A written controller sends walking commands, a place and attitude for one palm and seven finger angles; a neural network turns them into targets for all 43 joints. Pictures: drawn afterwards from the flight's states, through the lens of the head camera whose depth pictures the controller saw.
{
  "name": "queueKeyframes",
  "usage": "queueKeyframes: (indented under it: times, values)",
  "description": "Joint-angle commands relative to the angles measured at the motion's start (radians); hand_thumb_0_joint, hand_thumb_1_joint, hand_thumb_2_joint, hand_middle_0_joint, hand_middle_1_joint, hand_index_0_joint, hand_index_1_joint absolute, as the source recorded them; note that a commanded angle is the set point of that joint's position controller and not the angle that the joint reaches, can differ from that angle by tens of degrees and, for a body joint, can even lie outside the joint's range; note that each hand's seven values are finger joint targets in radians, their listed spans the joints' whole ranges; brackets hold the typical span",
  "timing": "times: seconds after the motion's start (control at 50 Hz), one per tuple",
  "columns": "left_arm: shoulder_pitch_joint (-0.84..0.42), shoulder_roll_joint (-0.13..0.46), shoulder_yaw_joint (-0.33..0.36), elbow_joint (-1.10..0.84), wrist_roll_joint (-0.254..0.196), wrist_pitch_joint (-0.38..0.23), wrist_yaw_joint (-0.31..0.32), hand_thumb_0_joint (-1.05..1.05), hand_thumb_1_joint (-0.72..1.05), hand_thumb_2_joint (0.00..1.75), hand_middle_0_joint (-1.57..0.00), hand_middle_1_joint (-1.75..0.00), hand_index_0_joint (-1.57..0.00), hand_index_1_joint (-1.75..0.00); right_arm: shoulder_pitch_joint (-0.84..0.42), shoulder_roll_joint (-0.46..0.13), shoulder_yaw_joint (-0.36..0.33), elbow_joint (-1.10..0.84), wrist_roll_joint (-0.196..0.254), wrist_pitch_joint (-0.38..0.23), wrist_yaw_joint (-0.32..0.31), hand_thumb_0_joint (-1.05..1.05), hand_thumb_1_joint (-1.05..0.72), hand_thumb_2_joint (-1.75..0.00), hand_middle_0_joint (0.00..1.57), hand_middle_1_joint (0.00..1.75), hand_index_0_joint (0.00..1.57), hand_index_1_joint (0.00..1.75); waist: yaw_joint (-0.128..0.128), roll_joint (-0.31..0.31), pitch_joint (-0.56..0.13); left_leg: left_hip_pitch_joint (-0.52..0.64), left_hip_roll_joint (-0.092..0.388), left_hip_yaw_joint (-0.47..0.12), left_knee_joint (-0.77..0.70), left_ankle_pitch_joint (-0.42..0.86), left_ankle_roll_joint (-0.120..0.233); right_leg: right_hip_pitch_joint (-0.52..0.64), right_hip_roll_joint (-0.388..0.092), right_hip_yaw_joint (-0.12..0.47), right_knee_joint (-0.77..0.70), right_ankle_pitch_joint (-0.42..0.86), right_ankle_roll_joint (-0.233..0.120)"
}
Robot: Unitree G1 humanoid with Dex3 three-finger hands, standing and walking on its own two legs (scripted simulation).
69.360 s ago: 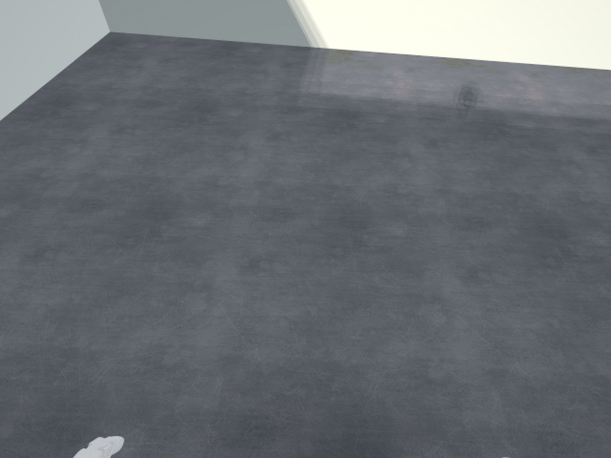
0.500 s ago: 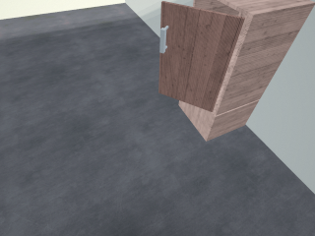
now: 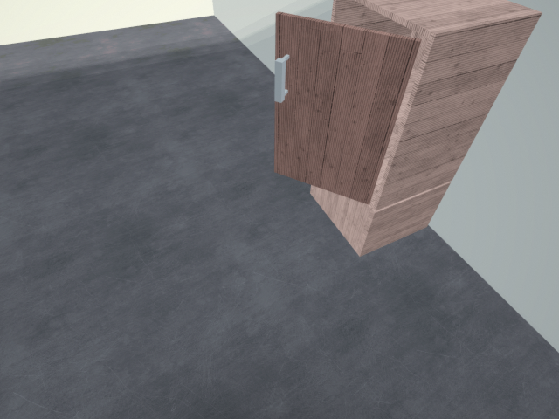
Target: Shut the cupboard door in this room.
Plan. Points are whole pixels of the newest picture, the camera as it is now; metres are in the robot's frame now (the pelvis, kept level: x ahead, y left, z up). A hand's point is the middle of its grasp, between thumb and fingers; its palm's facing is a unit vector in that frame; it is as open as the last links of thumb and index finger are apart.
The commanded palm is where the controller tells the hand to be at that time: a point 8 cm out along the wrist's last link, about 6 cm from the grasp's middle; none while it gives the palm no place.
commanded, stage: look to check the result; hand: left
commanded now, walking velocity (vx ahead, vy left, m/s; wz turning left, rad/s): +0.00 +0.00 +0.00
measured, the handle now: (283, 78) +1.05 +0.04 -0.02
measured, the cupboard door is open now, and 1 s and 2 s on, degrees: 37 37 37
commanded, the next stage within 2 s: walk to a spot facing it in 0.56 s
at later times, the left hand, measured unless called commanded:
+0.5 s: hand out of the picture +0.04 +0.20 -0.17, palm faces +0.00 -0.97 -0.25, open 7.4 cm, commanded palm none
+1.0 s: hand out of the picture +0.05 +0.21 -0.19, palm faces +0.15 -0.96 -0.25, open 7.4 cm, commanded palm none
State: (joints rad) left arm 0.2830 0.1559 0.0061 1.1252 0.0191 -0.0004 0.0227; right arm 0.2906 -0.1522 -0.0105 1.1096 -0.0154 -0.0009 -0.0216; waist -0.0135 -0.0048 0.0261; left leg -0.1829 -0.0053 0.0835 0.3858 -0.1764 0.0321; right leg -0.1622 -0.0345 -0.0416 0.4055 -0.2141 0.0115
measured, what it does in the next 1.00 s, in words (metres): stands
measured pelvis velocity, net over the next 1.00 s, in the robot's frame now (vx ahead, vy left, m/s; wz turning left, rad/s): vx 0.02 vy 0.00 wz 0.16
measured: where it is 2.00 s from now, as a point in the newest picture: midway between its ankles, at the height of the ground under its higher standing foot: outside the picture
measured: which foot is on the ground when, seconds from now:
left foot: down 0.00-1.00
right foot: down 0.00-1.00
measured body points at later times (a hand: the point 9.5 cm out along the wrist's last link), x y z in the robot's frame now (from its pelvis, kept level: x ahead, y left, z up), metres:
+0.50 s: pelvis +0.02 -0.01 +0.00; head +0.03 -0.01 +0.45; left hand +0.04 +0.25 -0.15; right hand +0.05 -0.26 -0.15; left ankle +0.02 +0.10 -0.74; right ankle +0.00 -0.13 -0.74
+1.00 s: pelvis +0.02 +0.00 -0.02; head +0.05 +0.01 +0.43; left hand +0.04 +0.26 -0.17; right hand +0.09 -0.25 -0.16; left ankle +0.02 +0.10 -0.74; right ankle +0.00 -0.13 -0.74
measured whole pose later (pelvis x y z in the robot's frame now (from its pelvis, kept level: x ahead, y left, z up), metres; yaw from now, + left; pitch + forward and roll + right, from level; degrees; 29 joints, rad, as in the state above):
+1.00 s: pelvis +0.02 +0.00 -0.02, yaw +9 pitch -2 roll -1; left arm 0.18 0.23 0.04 1.01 0.03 0.03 0.03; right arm 0.22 -0.21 -0.04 1.03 -0.02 0.06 0.01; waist -0.03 -0.01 0.10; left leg -0.32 0.01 0.05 0.70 -0.40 -0.01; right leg -0.16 -0.08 -0.19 0.57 -0.36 0.01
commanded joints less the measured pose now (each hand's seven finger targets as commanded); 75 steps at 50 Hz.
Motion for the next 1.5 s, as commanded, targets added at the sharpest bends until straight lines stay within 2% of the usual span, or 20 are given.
queueKeyframes:
  times: [0.0, 0.62, 0.76, 0.86, 0.92, 0.98, 1.0, 1.02, 1.04, 1.06, 1.12, 1.26, 1.32, 1.36, 1.38, 1.4, 1.42, 1.44, 1.46, 1.48]
  values:
    - [0.051, 0.135, 0.027, -0.019, -0.002, -0.013, 0.008, 0.0, 0.9, 0.9, -0.2, -0.3, -0.2, -0.3, 0.044, -0.127, -0.02, -0.022, 0.003, -0.01, -0.01, 0.0, -0.9, -0.9, 0.2, 0.3, 0.2, 0.3, 0.004, 0.013, 0.051, -0.002, 0.106, -0.119, -0.098, -0.017, -0.001, -0.053, -0.068, 0.088, -0.096, 0.013, -0.041]
    - [-0.083, 0.269, 0.035, -0.028, -0.004, -0.027, -0.002, 0.0, 0.9, 0.9, -0.2, -0.3, -0.2, -0.3, -0.104, -0.27, -0.024, -0.031, 0.006, -0.02, -0.003, 0.0, -0.9, -0.9, 0.2, 0.3, 0.2, 0.3, 0.006, 0.009, -0.018, 0.082, 0.132, -0.131, -0.11, 0.158, -0.009, 0.055, -0.091, 0.083, -0.139, 0.16, -0.042]
    - [-0.044, 0.221, 0.04, -0.044, -0.007, 0.003, 0.011, 0.0, 0.9, 0.9, -0.2, -0.3, -0.2, -0.3, -0.075, -0.194, -0.014, -0.044, 0.003, 0.007, 0.003, 0.0, -0.9, -0.9, 0.2, 0.3, 0.2, 0.3, 0.014, 0.012, -0.012, -0.001, 0.113, -0.132, -0.018, 0.251, -0.026, 0.075, -0.123, 0.023, -0.032, 0.219, -0.027]
    - [-0.025, 0.269, 0.078, -0.108, -0.002, 0.016, 0.016, 0.0, 0.9, 0.9, -0.2, -0.3, -0.2, -0.3, -0.083, -0.191, -0.04, -0.112, 0.001, 0.029, 0.01, 0.0, -0.9, -0.9, 0.2, 0.3, 0.2, 0.3, 0.028, -0.091, -0.03, -0.142, 0.051, -0.084, 0.217, 0.15, -0.045, 0.102, -0.256, 0.061, -0.004, 0.261, -0.119]
    - [-0.052, 0.276, 0.09, -0.158, 0.012, 0.016, 0.024, 0.0, 0.9, 0.9, -0.2, -0.3, -0.2, -0.3, -0.096, -0.179, -0.057, -0.165, -0.002, 0.043, 0.017, 0.0, -0.9, -0.9, 0.2, 0.3, 0.2, 0.3, 0.026, -0.178, 0.007, -0.219, 0.06, -0.052, 0.447, -0.307, -0.056, 0.048, -0.384, 0.074, -0.017, 0.361, -0.21]
    - [-0.118, 0.271, 0.096, -0.206, 0.007, 0.017, 0.008, 0.0, 0.9, 0.9, -0.2, -0.3, -0.2, -0.3, 0.023, -0.17, -0.058, -0.165, -0.005, 0.036, 0.032, 0.0, -0.9, -0.9, 0.2, 0.3, 0.2, 0.3, -0.051, -0.063, -0.007, -0.013, 0.074, -0.035, 0.172, -0.127, -0.039, -0.107, -0.304, -0.058, 0.135, 0.053, -0.086]
    - [-0.102, 0.216, 0.092, -0.226, 0.001, 0.027, -0.003, 0.0, 0.9, 0.9, -0.2, -0.3, -0.2, -0.3, 0.084, -0.241, -0.073, -0.16, -0.019, 0.028, 0.032, 0.0, -0.9, -0.9, 0.2, 0.3, 0.2, 0.3, -0.073, 0.207, 0.005, 0.046, 0.184, -0.302, -0.002, -0.133, 0.033, -0.273, -0.151, -0.138, 0.344, -0.263, -0.003]
    - [-0.156, 0.19, 0.079, -0.275, 0.001, 0.027, -0.012, 0.0, 0.9, 0.9, -0.2, -0.3, -0.2, -0.3, 0.153, -0.325, -0.095, -0.156, -0.03, 0.022, 0.023, 0.0, -0.9, -0.9, 0.2, 0.3, 0.2, 0.3, -0.107, 0.364, 0.029, 0.069, 0.359, -0.667, -0.176, -0.327, 0.142, -0.438, -0.027, -0.098, 0.582, -0.452, 0.033]
    - [-0.208, 0.194, 0.08, -0.291, 0.014, 0.034, -0.009, 0.0, 0.9, 0.9, -0.2, -0.3, -0.2, -0.3, 0.183, -0.319, -0.094, -0.145, -0.025, 0.02, 0.017, 0.0, -0.9, -0.9, 0.2, 0.3, 0.2, 0.3, -0.11, 0.264, 0.043, -0.008, 0.358, -0.707, -0.25, -0.54, 0.142, -0.466, -0.046, 0.03, 0.688, -0.381, 0.007]
    - [-0.209, 0.188, 0.084, -0.291, 0.013, 0.027, -0.016, 0.0, 0.9, 0.9, -0.2, -0.3, -0.2, -0.3, 0.13, -0.302, -0.088, -0.165, -0.024, 0.015, 0.01, 0.0, -0.9, -0.9, 0.2, 0.3, 0.2, 0.3, -0.07, 0.19, 0.07, -0.064, 0.328, -0.691, -0.258, -0.611, 0.128, -0.486, -0.054, 0.063, 0.738, -0.282, 0.005]
    - [-0.142, 0.186, 0.086, -0.262, 0.013, 0.001, -0.035, 0.0, 0.9, 0.9, -0.2, -0.3, -0.2, -0.3, 0.061, -0.252, -0.073, -0.19, -0.017, -0.016, 0.0, 0.0, -0.9, -0.9, 0.2, 0.3, 0.2, 0.3, -0.019, 0.082, 0.014, -0.036, 0.246, -0.541, -0.206, -0.39, 0.132, -0.462, -0.056, 0.078, 0.705, -0.133, 0.026]
    - [-0.183, 0.148, 0.075, -0.309, 0.012, -0.011, -0.043, 0.0, 0.9, 0.9, -0.2, -0.3, -0.2, -0.3, 0.089, -0.251, -0.087, -0.167, -0.015, -0.02, 0.004, 0.0, -0.9, -0.9, 0.2, 0.3, 0.2, 0.3, -0.038, 0.138, -0.005, 0.011, 0.187, -0.481, -0.172, -0.329, 0.158, -0.403, -0.014, 0.031, 0.405, -0.128, 0.047]
    - [-0.144, 0.159, 0.077, -0.309, 0.01, -0.016, -0.045, 0.0, 0.9, 0.9, -0.2, -0.3, -0.2, -0.3, 0.055, -0.26, -0.092, -0.173, -0.015, -0.015, 0.009, 0.0, -0.9, -0.9, 0.2, 0.3, 0.2, 0.3, -0.014, 0.162, -0.009, -0.072, 0.162, -0.481, -0.132, -0.327, 0.143, -0.239, 0.021, 0.013, 0.252, -0.119, 0.045]
    - [-0.021, 0.172, 0.09, -0.266, 0.011, -0.021, -0.043, 0.0, 0.9, 0.9, -0.2, -0.3, -0.2, -0.3, -0.006, -0.253, -0.096, -0.19, -0.011, -0.01, 0.011, 0.0, -0.9, -0.9, 0.2, 0.3, 0.2, 0.3, 0.051, 0.128, -0.01, -0.267, 0.103, -0.436, -0.035, -0.394, 0.107, 0.04, 0.05, -0.01, 0.115, -0.051, 0.043]
    - [0.074, 0.222, 0.105, -0.241, 0.017, -0.032, -0.034, 0.0, 0.9, 0.9, -0.2, -0.3, -0.2, -0.3, -0.027, -0.21, -0.089, -0.206, -0.003, -0.012, 0.014, 0.0, -0.9, -0.9, 0.2, 0.3, 0.2, 0.3, 0.098, -0.002, -0.031, -0.447, 0.026, -0.371, 0.129, -0.421, 0.068, 0.251, -0.037, 0.1, -0.025, -0.162, 0.023]
    - [0.152, 0.323, 0.126, -0.234, 0.031, -0.043, -0.016, 0.0, 0.9, 0.9, -0.2, -0.3, -0.2, -0.3, -0.005, -0.125, -0.071, -0.236, 0.006, -0.021, 0.018, 0.0, -0.9, -0.9, 0.2, 0.3, 0.2, 0.3, 0.126, -0.319, -0.081, -0.63, -0.101, -0.16, 0.49, -0.444, -0.004, 0.384, -0.359, 0.492, -0.211, -0.474, -0.076]
    - [0.159, 0.326, 0.117, -0.232, 0.012, -0.031, -0.008, 0.0, 0.9, 0.9, -0.2, -0.3, -0.2, -0.3, -0.056, -0.167, -0.08, -0.254, -0.012, -0.02, 0.025, 0.0, -0.9, -0.9, 0.2, 0.3, 0.2, 0.3, 0.111, -0.224, -0.019, -0.629, -0.045, -0.147, 0.69, -0.435, -0.018, 0.251, -0.476, 0.608, -0.291, -0.572, -0.14]
    - [0.089, 0.319, 0.121, -0.251, 0.012, -0.037, -0.004, 0.0, 0.9, 0.9, -0.2, -0.3, -0.2, -0.3, -0.043, -0.152, -0.082, -0.26, -0.019, -0.019, 0.034, 0.0, -0.9, -0.9, 0.2, 0.3, 0.2, 0.3, 0.058, -0.163, 0.0, -0.634, 0.012, -0.158, 0.803, -0.351, -0.017, 0.155, -0.468, 0.598, -0.276, -0.636, -0.171]
    - [0.022, 0.263, 0.11, -0.261, 0.013, -0.045, -0.002, 0.0, 0.9, 0.9, -0.2, -0.3, -0.2, -0.3, -0.061, -0.156, -0.081, -0.248, -0.021, -0.014, 0.039, 0.0, -0.9, -0.9, 0.2, 0.3, 0.2, 0.3, 0.037, -0.208, 0.04, -0.622, 0.055, -0.162, 0.849, -0.271, -0.024, 0.062, -0.426, 0.517, -0.277, -0.581, -0.154]
    - [-0.024, 0.215, 0.096, -0.265, 0.013, -0.051, -0.003, 0.0, 0.9, 0.9, -0.2, -0.3, -0.2, -0.3, -0.071, -0.153, -0.083, -0.241, -0.023, -0.004, 0.049, 0.0, -0.9, -0.9, 0.2, 0.3, 0.2, 0.3, 0.009, -0.179, 0.076, -0.58, 0.082, -0.148, 0.859, -0.185, -0.034, -0.018, -0.379, 0.362, -0.272, -0.46, -0.13]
